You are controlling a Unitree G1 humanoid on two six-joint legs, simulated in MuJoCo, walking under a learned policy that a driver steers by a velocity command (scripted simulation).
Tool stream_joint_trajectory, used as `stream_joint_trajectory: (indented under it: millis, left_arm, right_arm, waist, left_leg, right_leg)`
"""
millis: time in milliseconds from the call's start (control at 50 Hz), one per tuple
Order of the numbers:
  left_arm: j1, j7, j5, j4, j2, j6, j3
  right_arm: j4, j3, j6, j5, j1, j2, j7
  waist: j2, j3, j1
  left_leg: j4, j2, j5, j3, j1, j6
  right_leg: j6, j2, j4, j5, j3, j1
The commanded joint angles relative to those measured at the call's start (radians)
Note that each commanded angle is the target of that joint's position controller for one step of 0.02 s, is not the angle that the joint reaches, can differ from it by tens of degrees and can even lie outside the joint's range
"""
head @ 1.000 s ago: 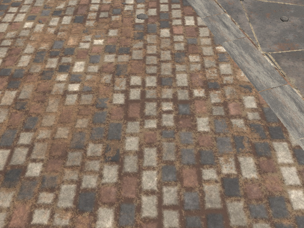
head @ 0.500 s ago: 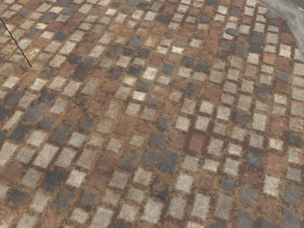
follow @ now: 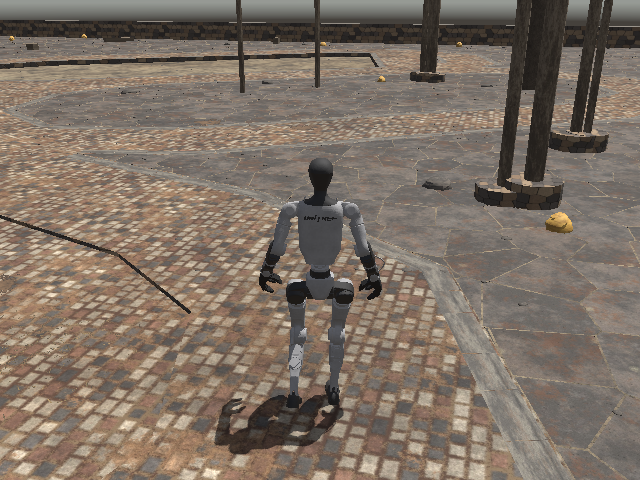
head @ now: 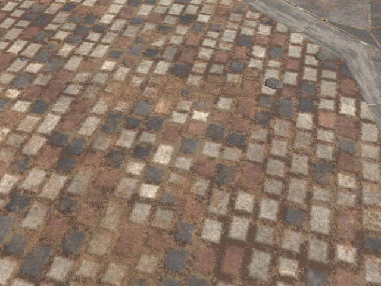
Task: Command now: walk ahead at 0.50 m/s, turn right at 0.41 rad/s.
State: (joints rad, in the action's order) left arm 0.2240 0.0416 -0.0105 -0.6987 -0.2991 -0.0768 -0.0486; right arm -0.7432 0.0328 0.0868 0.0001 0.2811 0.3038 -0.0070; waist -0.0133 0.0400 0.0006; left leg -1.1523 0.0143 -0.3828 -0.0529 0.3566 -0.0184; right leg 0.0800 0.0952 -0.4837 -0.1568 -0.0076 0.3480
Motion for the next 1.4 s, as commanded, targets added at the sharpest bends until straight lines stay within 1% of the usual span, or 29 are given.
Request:
stream_joint_trajectory:
  millis: [20, 160, 240, 300, 340, 360, 380, 400, 420, 460, 480, 560, 700, 780, 820, 860, 880, 900, 920, 940, 960, 1000, 1060, 1220, 1260, 1280, 1300, 1340, 1400]
  left_arm:
    - [0.048, -0.015, 0.009, 0.066, -0.128, -0.003, -0.034]
    - [0.106, -0.052, -0.011, 0.029, -0.169, 0.014, -0.049]
    - [0.17, -0.061, -0.02, 0.0, -0.167, 0.032, -0.052]
    - [0.165, -0.066, -0.019, -0.004, -0.161, 0.043, -0.055]
    - [0.134, -0.064, -0.015, 0.005, -0.144, 0.048, -0.052]
    - [0.12, -0.058, -0.005, 0.023, -0.098, 0.045, -0.035]
    - [0.214, -0.058, -0.007, 0.042, -0.031, 0.038, -0.013]
    - [0.276, -0.058, -0.024, 0.056, -0.054, 0.032, -0.007]
    - [0.218, -0.058, -0.031, 0.038, -0.144, 0.035, -0.03]
    - [0.087, -0.055, -0.013, 0.063, -0.151, 0.043, -0.039]
    - [0.072, -0.052, -0.008, 0.069, -0.138, 0.046, -0.043]
    - [0.055, -0.041, -0.014, 0.092, -0.07, 0.062, -0.03]
    - [-0.12, -0.007, -0.011, 0.138, -0.036, 0.04, -0.012]
    - [-0.216, 0.015, -0.011, 0.188, -0.038, 0.038, -0.012]
    - [-0.172, 0.019, 0.004, 0.193, -0.067, 0.035, -0.028]
    - [0.062, 0.006, 0.01, 0.134, -0.145, 0.034, -0.072]
    - [0.173, -0.018, 0.018, 0.114, -0.226, 0.046, -0.09]
    - [0.111, -0.026, 0.037, 0.146, -0.294, 0.043, -0.078]
    - [0.147, -0.021, 0.029, 0.149, -0.196, 0.047, -0.062]
    - [0.087, -0.016, 0.021, 0.135, -0.164, 0.044, -0.047]
    - [0.033, -0.016, 0.005, 0.119, -0.129, 0.041, -0.039]
    - [-0.052, -0.019, 0.015, 0.119, -0.108, 0.041, -0.028]
    - [-0.117, -0.02, 0.03, 0.098, -0.105, 0.028, -0.031]
    - [-0.114, -0.032, 0.029, -0.001, -0.078, 0.05, -0.014]
    - [-0.088, -0.029, 0.021, -0.028, -0.035, 0.05, 0.004]
    - [-0.034, -0.03, 0.038, -0.041, -0.021, 0.047, 0.009]
    - [0.052, -0.031, 0.038, -0.058, -0.014, 0.047, 0.007]
    - [-0.045, -0.046, 0.034, -0.059, -0.055, 0.066, 0.001]
    - [-0.045, -0.058, 0.031, -0.077, -0.058, 0.088, -0.002]
  right_arm:
    - [0.116, 0.035, 0.034, -0.017, -0.059, 0.123, 0.001]
    - [0.15, 0.013, 0.018, -0.017, -0.22, 0.055, 0.006]
    - [0.172, 0.017, 0.032, 0.0, -0.322, 0.064, -0.009]
    - [0.17, 0.035, 0.043, 0.007, -0.31, 0.1, -0.013]
    - [0.14, 0.057, 0.05, 0.005, -0.188, 0.133, -0.005]
    - [0.126, 0.072, 0.054, -0.011, -0.061, 0.169, 0.003]
    - [0.112, 0.092, 0.045, -0.027, 0.064, 0.247, 0.01]
    - [0.082, 0.091, 0.031, -0.003, 0.1, 0.223, 0.0]
    - [0.099, 0.07, 0.026, 0.006, 0.046, 0.138, 0.001]
    - [0.096, 0.052, 0.015, -0.004, -0.036, 0.087, 0.003]
    - [0.088, 0.046, 0.016, -0.009, -0.057, 0.068, 0.004]
    - [0.054, 0.056, 0.031, -0.006, -0.069, 0.089, 0.002]
    - [-0.002, 0.069, 0.017, 0.002, -0.033, 0.149, 0.007]
    - [-0.038, 0.077, -0.007, 0.021, 0.017, 0.179, 0.009]
    - [-0.045, 0.082, -0.023, 0.03, 0.019, 0.206, 0.016]
    - [-0.043, 0.074, -0.029, 0.035, 0.008, 0.198, 0.024]
    - [-0.016, 0.049, -0.018, -0.004, 0.03, 0.137, 0.022]
    - [0.006, 0.006, -0.002, -0.028, 0.172, 0.042, 0.0]
    - [-0.046, 0.032, 0.001, 0.003, 0.117, 0.163, -0.009]
    - [-0.009, 0.035, -0.004, 0.036, 0.017, 0.166, -0.01]
    - [-0.005, 0.028, -0.008, 0.025, -0.026, 0.14, 0.001]
    - [-0.023, 0.032, -0.037, 0.011, -0.007, 0.133, 0.017]
    - [-0.049, 0.025, -0.069, -0.001, 0.063, 0.082, 0.035]
    - [-0.031, 0.025, -0.085, -0.007, -0.076, 0.078, 0.035]
    - [-0.032, 0.025, -0.078, -0.027, -0.073, 0.082, 0.031]
    - [-0.017, 0.033, -0.075, -0.03, -0.087, 0.134, 0.035]
    - [-0.019, 0.04, -0.078, -0.021, -0.14, 0.171, 0.039]
    - [-0.026, 0.021, -0.076, -0.018, -0.161, 0.071, 0.024]
    - [-0.054, 0.017, -0.056, -0.014, -0.144, 0.071, 0.016]
  waist:
    - [0.049, -0.079, 0.008]
    - [0.081, -0.03, 0.046]
    - [0.094, -0.031, 0.08]
    - [0.123, -0.032, 0.055]
    - [0.135, -0.081, -0.017]
    - [0.096, -0.201, -0.08]
    - [-0.099, -0.357, -0.078]
    - [-0.307, -0.393, -0.055]
    - [-0.165, -0.244, -0.071]
    - [-0.055, -0.061, -0.057]
    - [-0.07, -0.028, -0.037]
    - [-0.085, -0.004, -0.012]
    - [-0.033, 0.019, -0.068]
    - [-0.031, 0.052, -0.084]
    - [-0.066, -0.001, -0.038]
    - [-0.048, -0.139, 0.1]
    - [0.088, -0.257, 0.127]
    - [0.29, -0.455, 0.012]
    - [0.109, -0.571, 0.109]
    - [0.11, -0.397, 0.095]
    - [0.046, -0.271, 0.065]
    - [0.057, -0.171, -0.006]
    - [0.088, -0.169, -0.06]
    - [0.116, -0.122, -0.019]
    - [0.075, -0.096, -0.035]
    - [-0.01, -0.092, 0.006]
    - [-0.144, -0.088, 0.079]
    - [-0.109, -0.053, 0.021]
    - [-0.085, -0.058, 0.012]
  left_leg:
    - [0.064, -0.087, 0.069, -0.053, 0.292, 0.024]
    - [0.475, -0.038, 0.375, -0.006, 0.204, 0.099]
    - [0.625, 0.006, 0.466, -0.019, 0.121, 0.086]
    - [0.686, 0.004, 0.374, -0.049, 0.087, 0.051]
    - [0.747, -0.004, 0.349, -0.026, -0.09, 0.002]
    - [0.717, -0.106, 0.332, -0.101, -0.322, -0.055]
    - [0.716, -0.325, 0.231, -0.419, -0.681, -0.179]
    - [0.807, -0.449, -0.002, -0.742, -0.754, -0.258]
    - [0.844, -0.412, -0.128, -0.657, -0.626, -0.219]
    - [0.889, -0.322, 0.05, -0.391, -0.384, -0.166]
    - [0.916, -0.289, 0.131, -0.31, -0.313, -0.156]
    - [0.998, -0.263, 0.284, -0.125, -0.223, -0.177]
    - [1.004, -0.241, 0.468, 0.108, -0.291, -0.148]
    - [0.946, -0.274, 0.607, 0.157, -0.39, -0.123]
    - [0.806, -0.272, 0.969, 0.18, -0.424, -0.1]
    - [0.491, -0.216, 1.03, 0.224, -0.325, -0.043]
    - [0.189, -0.153, 0.565, 0.23, -0.073, 0.01]
    - [-0.173, 0.004, -0.335, 0.118, 0.251, 0.069]
    - [-0.229, -0.035, -0.3, -0.049, 0.219, 0.068]
    - [-0.196, -0.079, -0.243, -0.025, 0.295, 0.061]
    - [-0.107, -0.109, -0.176, -0.003, 0.314, 0.063]
    - [-0.012, -0.132, -0.084, 0.001, 0.172, 0.08]
    - [0.135, -0.111, 0.006, 0.024, 0.027, 0.109]
    - [0.538, -0.091, 0.196, 0.017, -0.111, 0.074]
    - [0.721, -0.1, 0.356, 0.001, -0.216, 0.042]
    - [0.741, -0.178, 0.511, -0.08, -0.251, 0.013]
    - [0.73, -0.211, 0.422, -0.1, -0.208, -0.043]
    - [0.772, -0.141, 0.147, -0.068, -0.066, -0.022]
    - [0.742, -0.111, 0.255, -0.032, -0.106, 0.009]
  right_leg:
    - [0.205, -0.275, 0.245, 0.165, -0.422, -0.303]
    - [0.15, -0.178, 0.26, 0.23, -0.266, -0.123]
    - [0.118, -0.191, 0.211, 0.15, -0.327, -0.149]
    - [0.097, -0.227, 0.136, 0.137, -0.415, -0.241]
    - [0.064, -0.196, 0.025, 0.228, -0.411, -0.231]
    - [0.035, -0.148, -0.173, 0.196, -0.362, -0.153]
    - [-0.033, -0.015, -0.495, -0.111, -0.227, 0.126]
    - [-0.055, -0.021, -0.699, -0.448, -0.175, 0.347]
    - [-0.064, -0.087, -0.778, -0.375, -0.191, 0.414]
    - [-0.079, -0.146, -0.749, -0.238, -0.133, 0.395]
    - [-0.08, -0.174, -0.711, -0.199, -0.13, 0.367]
    - [-0.097, -0.212, -0.629, -0.114, -0.095, 0.342]
    - [-0.087, -0.198, -0.275, 0.191, -0.024, 0.316]
    - [-0.046, -0.168, -0.151, 0.125, 0.023, 0.303]
    - [-0.011, -0.098, -0.114, 0.033, 0.072, 0.185]
    - [0.047, -0.038, 0.005, 0.198, 0.074, -0.175]
    - [0.108, -0.214, -0.049, 0.58, -0.134, -0.492]
    - [0.346, -0.537, -0.058, 0.891, -0.611, -0.785]
    - [0.342, -0.509, -0.018, 0.843, -0.569, -0.739]
    - [0.292, -0.451, -0.001, 0.823, -0.403, -0.629]
    - [0.235, -0.385, 0.035, 0.727, -0.317, -0.486]
    - [0.197, -0.33, 0.12, 0.656, -0.223, -0.223]
    - [0.2, -0.297, 0.172, 0.668, -0.122, -0.064]
    - [0.138, -0.28, 0.178, 0.151, -0.14, -0.044]
    - [0.056, -0.218, 0.129, -0.027, -0.131, -0.015]
    - [0.003, -0.156, 0.069, -0.13, -0.104, 0.002]
    - [-0.034, -0.092, 0.067, -0.198, -0.046, -0.005]
    - [-0.056, -0.096, 0.058, -0.114, -0.027, -0.118]
    - [-0.045, -0.116, 0.061, -0.032, -0.049, -0.129]
